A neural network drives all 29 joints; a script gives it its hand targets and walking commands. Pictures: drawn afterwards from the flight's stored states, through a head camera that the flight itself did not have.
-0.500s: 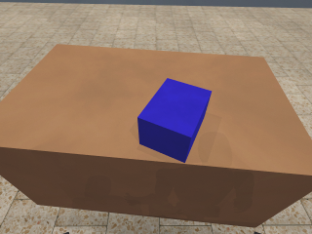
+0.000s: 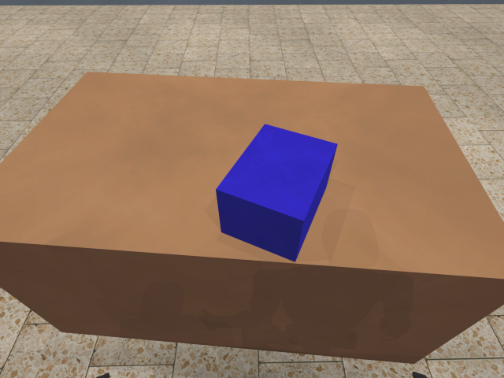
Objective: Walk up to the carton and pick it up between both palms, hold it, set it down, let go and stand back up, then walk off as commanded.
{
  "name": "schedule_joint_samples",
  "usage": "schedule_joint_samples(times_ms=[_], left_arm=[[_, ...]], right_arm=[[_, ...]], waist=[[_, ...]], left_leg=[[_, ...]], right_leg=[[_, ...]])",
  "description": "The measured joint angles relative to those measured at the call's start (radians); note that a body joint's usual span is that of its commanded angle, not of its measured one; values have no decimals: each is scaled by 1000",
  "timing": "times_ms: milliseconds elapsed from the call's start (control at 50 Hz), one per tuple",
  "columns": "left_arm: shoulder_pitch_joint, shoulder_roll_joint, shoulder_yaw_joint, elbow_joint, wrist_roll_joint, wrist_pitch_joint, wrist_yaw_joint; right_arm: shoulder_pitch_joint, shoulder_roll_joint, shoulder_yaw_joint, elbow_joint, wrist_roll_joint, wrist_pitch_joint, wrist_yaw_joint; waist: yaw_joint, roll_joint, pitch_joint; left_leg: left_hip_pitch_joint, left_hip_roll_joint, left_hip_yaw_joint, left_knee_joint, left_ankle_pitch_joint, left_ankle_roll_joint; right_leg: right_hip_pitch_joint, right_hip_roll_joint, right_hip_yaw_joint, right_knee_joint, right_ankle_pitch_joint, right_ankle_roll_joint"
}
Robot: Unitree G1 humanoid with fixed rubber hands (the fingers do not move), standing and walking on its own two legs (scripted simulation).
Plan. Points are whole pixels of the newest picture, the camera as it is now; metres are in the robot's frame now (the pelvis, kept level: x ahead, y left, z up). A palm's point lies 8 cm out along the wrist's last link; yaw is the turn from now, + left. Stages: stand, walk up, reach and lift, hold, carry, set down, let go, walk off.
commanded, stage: walk up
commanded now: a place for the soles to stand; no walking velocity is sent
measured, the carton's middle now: (279, 188) +0.52 -0.03 -0.03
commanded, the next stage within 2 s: none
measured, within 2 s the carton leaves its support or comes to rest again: neither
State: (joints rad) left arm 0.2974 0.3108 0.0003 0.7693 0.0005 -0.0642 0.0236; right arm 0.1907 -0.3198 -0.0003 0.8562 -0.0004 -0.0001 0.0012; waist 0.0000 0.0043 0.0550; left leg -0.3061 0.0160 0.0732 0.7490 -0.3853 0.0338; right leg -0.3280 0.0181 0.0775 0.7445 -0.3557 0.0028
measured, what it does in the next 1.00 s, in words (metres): stands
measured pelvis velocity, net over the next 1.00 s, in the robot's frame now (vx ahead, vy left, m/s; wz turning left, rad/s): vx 0.00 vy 0.01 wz -0.02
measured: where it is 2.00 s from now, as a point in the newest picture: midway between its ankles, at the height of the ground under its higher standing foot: outside the picture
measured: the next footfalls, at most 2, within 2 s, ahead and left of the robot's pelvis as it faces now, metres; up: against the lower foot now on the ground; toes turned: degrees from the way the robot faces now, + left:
none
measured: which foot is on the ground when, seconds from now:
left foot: down 0.00-1.00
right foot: down 0.00-1.00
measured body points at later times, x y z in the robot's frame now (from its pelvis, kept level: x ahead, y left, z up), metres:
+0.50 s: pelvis +0.00 +0.01 +0.00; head +0.01 +0.01 +0.45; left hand +0.10 +0.28 -0.11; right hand +0.11 -0.28 -0.12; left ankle +0.02 +0.10 -0.71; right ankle +0.03 -0.13 -0.71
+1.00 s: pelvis +0.00 +0.01 +0.00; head +0.01 +0.01 +0.45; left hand +0.11 +0.29 -0.11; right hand +0.11 -0.28 -0.12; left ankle +0.02 +0.10 -0.71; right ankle +0.03 -0.13 -0.71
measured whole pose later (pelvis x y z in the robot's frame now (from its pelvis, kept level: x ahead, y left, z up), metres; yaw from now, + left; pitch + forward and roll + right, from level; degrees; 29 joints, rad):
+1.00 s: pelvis +0.00 +0.01 +0.00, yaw -1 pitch -3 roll +0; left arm 0.28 0.31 0.00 0.77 0.00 -0.06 0.03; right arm 0.19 -0.33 0.00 0.85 0.00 0.00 0.00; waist 0.00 0.00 0.06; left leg -0.31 0.02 0.09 0.76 -0.39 0.04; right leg -0.34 0.02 0.10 0.76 -0.37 0.01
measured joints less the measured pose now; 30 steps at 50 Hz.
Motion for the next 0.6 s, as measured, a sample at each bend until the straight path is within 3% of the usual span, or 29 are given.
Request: schedule_joint_samples(times_ms=[600], left_arm=[[-13,1,0,0,0,0,3]], right_arm=[[0,-5,0,-2,0,-3,0]], waist=[[0,-6,2]], left_leg=[[-2,1,10,5,-5,1]], right_leg=[[-6,3,12,9,-10,0]])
